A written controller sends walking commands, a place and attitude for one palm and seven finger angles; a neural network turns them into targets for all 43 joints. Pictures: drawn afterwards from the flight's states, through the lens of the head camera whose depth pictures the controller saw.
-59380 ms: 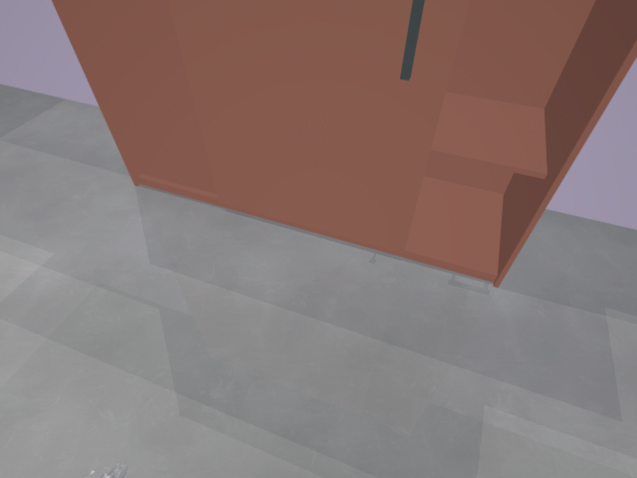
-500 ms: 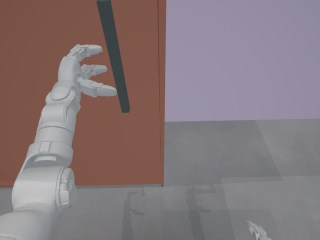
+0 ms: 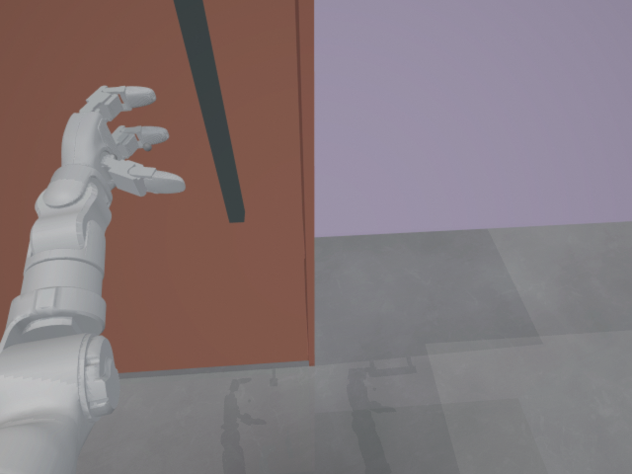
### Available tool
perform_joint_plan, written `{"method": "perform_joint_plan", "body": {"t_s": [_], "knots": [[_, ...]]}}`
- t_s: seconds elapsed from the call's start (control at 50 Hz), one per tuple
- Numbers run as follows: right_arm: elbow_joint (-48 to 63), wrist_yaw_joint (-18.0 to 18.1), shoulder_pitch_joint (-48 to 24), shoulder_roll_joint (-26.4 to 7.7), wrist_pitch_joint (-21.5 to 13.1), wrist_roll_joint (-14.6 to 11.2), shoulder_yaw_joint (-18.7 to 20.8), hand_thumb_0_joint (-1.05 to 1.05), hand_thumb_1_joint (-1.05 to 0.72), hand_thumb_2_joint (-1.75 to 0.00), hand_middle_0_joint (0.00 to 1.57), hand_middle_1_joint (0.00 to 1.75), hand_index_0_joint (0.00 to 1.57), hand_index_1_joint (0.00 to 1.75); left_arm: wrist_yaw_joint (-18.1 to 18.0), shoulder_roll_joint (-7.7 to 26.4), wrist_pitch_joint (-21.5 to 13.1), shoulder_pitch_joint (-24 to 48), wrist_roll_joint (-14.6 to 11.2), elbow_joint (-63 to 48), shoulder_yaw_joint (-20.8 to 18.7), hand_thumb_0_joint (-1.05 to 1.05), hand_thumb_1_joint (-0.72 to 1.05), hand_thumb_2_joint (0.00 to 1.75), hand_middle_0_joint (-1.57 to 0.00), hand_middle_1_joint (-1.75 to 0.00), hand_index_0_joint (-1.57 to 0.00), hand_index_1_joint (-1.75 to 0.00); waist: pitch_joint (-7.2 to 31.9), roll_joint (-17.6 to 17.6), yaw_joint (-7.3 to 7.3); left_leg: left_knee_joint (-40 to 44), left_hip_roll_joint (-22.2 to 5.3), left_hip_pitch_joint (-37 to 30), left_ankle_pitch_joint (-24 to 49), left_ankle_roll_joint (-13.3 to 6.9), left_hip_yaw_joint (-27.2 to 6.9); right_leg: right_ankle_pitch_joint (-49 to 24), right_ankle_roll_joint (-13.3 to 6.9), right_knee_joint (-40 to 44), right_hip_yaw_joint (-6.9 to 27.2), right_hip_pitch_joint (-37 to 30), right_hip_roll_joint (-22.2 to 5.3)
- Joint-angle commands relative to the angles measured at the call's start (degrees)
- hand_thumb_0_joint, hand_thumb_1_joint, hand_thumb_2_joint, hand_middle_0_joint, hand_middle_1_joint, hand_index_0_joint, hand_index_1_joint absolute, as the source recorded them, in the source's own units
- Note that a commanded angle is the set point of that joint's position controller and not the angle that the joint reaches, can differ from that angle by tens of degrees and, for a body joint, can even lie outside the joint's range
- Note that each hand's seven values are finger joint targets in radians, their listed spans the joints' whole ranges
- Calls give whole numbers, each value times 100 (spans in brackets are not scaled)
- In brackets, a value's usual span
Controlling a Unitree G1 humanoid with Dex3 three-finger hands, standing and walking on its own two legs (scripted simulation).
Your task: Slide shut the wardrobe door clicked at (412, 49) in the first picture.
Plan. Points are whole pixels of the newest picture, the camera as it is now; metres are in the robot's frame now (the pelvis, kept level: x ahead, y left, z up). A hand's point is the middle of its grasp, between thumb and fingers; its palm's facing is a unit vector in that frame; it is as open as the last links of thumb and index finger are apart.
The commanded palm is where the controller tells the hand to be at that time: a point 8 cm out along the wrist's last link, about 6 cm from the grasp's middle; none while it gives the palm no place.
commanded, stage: move the hooked fingers beside the handle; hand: left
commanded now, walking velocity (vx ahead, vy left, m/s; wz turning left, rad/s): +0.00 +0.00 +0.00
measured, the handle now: (219, 124) +0.53 +0.13 +0.18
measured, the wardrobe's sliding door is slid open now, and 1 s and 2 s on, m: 0.00 0.00 0.00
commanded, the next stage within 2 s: feel for the door with the fingertips in 0.72 s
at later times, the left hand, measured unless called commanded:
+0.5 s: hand (157, 144) +0.46 +0.19 +0.19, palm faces +0.06 -1.00 +0.00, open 14.0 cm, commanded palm +0.43 +0.24 +0.19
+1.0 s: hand (166, 149) +0.45 +0.18 +0.20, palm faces +0.06 -1.00 -0.02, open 14.0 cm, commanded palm +0.43 +0.22 +0.19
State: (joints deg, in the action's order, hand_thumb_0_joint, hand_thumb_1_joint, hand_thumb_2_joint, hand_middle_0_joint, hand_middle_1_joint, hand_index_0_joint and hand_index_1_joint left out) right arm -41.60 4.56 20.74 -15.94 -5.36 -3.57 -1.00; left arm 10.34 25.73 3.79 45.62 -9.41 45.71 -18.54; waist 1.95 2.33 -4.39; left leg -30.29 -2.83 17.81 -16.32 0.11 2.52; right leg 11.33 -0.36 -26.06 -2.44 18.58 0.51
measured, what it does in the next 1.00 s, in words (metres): stands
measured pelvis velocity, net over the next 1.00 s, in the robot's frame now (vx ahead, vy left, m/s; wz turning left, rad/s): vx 0.01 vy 0.00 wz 0.02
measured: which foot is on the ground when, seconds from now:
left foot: down 0.00-1.00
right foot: down 0.00-1.00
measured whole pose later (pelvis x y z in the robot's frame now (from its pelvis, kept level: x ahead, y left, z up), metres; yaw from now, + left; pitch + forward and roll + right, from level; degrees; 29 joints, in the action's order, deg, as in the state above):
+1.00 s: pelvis +0.01 +0.00 +0.00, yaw +1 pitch +3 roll -1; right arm -40.5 4.5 16.9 -15.4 -4.7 -3.6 -1.3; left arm 7.1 21.0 8.9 43.7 -9.6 39.0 -14.8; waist 2.1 2.9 -2.8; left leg -29.3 -2.7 15.7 -16.3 0.5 1.6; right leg 12.0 -0.6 -25.7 -3.3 16.4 0.4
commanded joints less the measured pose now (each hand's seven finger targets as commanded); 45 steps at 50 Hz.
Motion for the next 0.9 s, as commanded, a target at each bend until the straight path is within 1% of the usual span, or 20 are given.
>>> {"method": "perform_joint_plan", "body": {"t_s": [0.0,0.04,0.06,0.1,0.2,0.26,0.28,0.32,0.34,0.4,0.42,0.48,0.52,0.56,0.6,0.68,0.74,0.8,0.84,0.88], "knots": [[676,42,-169,-815,-279,-18,273,0,-90,-90,20,30,20,30,13,1316,-222,2713,-76,-1111,-173,0,-50,30,-30,-120,-30,-120,1587,-35,-15,324,206,-542,1252,-114,-221,-1094,-65,230,73,-658,151],[697,26,-199,-787,-307,-15,265,0,-90,-90,20,30,20,30,-18,1091,-211,2922,-74,-1237,24,0,-50,30,-30,-120,-30,-120,1597,10,-70,327,208,-574,1206,-109,-261,-1003,-68,221,60,-559,153],[693,17,-188,-803,-308,-3,284,0,-90,-90,20,30,20,30,-45,1235,-223,2905,-71,-1300,-110,0,-50,30,-30,-120,-30,-120,1660,137,-28,303,200,-619,1255,-104,-269,-1028,-84,200,70,-557,155],[696,21,-190,-811,-304,3,270,0,-90,-90,20,30,20,30,-69,1332,-267,2908,-43,-1318,-166,0,-50,30,-30,-120,-30,-120,1735,-29,-28,269,204,-624,1300,-107,-267,-1055,-78,179,77,-596,153],[694,31,-213,-793,-324,20,242,0,-90,-90,20,30,20,30,-97,1315,-365,3122,-11,-1216,-109,0,-50,30,-30,-120,-30,-120,1750,-30,-57,256,186,-633,1272,-92,-296,-996,-74,130,57,-527,146],[725,9,-229,-752,-344,21,237,0,-90,-90,20,30,20,30,-128,1160,-407,3355,-5,-1419,23,0,-50,30,-30,-120,-30,-120,1930,309,-83,238,192,-805,1455,-57,-339,-1149,-88,80,39,-507,156],[741,12,-255,-730,-350,16,228,0,-90,-90,20,30,20,30,-127,1024,-396,3348,-3,-1439,123,0,-50,30,-30,-120,-30,-120,1984,298,-92,216,189,-883,1583,-52,-335,-1246,-90,61,21,-517,160],[723,-8,-199,-752,-349,32,236,0,-90,-90,20,30,20,30,-168,1116,-355,3264,-12,-1404,0,0,-50,30,-30,-120,-30,-120,2053,215,-42,226,167,-902,1751,-29,-382,-1328,-91,28,-12,-547,172],[732,-8,-267,-711,-341,10,218,0,-90,-90,20,30,20,30,-157,858,-291,3213,-41,-1302,173,0,-50,30,-30,-120,-30,-120,1896,187,-78,210,180,-856,1733,-41,-347,-1342,-85,50,-9,-509,175],[658,-6,-166,-782,-297,31,216,0,-90,-90,20,30,20,30,-215,1083,-164,3040,6,-805,-53,0,-50,30,-30,-120,-30,-120,1606,-148,-35,282,185,-557,1477,-53,-333,-1147,-77,97,-14,-493,161],[691,-17,-170,-779,-301,37,223,0,-90,-90,20,30,20,30,-238,1179,-208,3218,37,-1015,-85,0,-50,30,-30,-120,-30,-120,1748,-47,-55,292,180,-598,1467,-49,-346,-1148,-69,74,-1,-507,151],[798,-52,-212,-695,-331,48,242,0,-90,-90,20,30,20,30,-265,874,-314,3100,44,-1546,92,0,-50,30,-30,-120,-30,-120,2199,160,35,196,180,-920,1985,-35,-328,-1580,-100,-3,4,-728,173],[779,-51,-209,-721,-303,41,255,0,-90,-90,20,30,20,30,-281,966,-328,3017,-4,-1674,16,0,-50,30,-30,-120,-30,-120,2170,101,38,219,151,-930,2062,-30,-328,-1631,-86,13,4,-770,180],[772,-53,-254,-699,-297,18,261,0,-90,-90,20,30,20,30,-291,772,-217,2947,-28,-1658,109,0,-50,30,-30,-120,-30,-120,1989,19,28,250,151,-872,1978,-42,-313,-1584,-77,49,-13,-730,195],[719,-30,-240,-748,-258,35,252,0,-90,-90,20,30,20,30,-369,1118,-108,2717,7,-1442,-224,0,-50,30,-30,-120,-30,-120,1843,-160,112,282,167,-734,1921,-68,-276,-1577,-82,83,-3,-830,186],[827,-36,-331,-676,-232,37,256,0,-90,-90,20,30,20,30,-417,1011,-90,2641,65,-1976,-141,0,-50,30,-30,-120,-30,-120,2072,30,160,286,179,-863,2134,-78,-220,-1833,-90,67,19,-1051,176],[810,-11,-385,-682,-218,27,255,0,-90,-90,20,30,20,30,-385,977,-56,2555,-4,-2010,-127,0,-50,30,-30,-120,-30,-120,1951,-178,121,312,176,-829,1984,-108,-202,-1788,-69,126,28,-1070,178],[793,18,-415,-714,-182,12,251,0,-90,-90,20,30,20,30,-325,1126,40,2393,7,-1939,-197,0,-50,30,-30,-120,-30,-120,1847,-119,134,326,186,-796,1900,-117,-147,-1781,-66,165,58,-1100,148],[787,27,-457,-680,-187,1,231,0,-90,-90,20,30,20,30,-290,814,99,2619,-29,-1873,90,0,-50,30,-30,-120,-30,-120,1632,-138,8,351,203,-743,1649,-127,-171,-1558,-50,222,48,-917,141],[806,34,-498,-672,-194,4,234,0,-90,-90,20,30,20,30,-297,803,94,2678,-52,-1955,81,0,-50,30,-30,-120,-30,-120,1717,-68,46,349,218,-793,1633,-120,-185,-1526,-64,224,57,-938,144]]}}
